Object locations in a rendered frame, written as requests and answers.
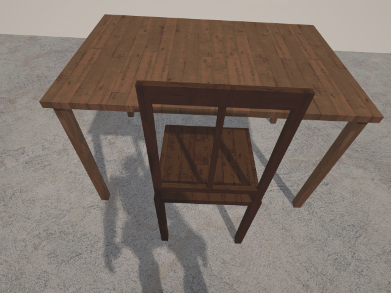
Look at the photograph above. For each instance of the table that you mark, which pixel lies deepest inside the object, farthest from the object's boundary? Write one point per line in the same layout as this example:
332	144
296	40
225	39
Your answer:
122	49

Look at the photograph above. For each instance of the chair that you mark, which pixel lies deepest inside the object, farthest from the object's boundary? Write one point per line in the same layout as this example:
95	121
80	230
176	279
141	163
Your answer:
214	165

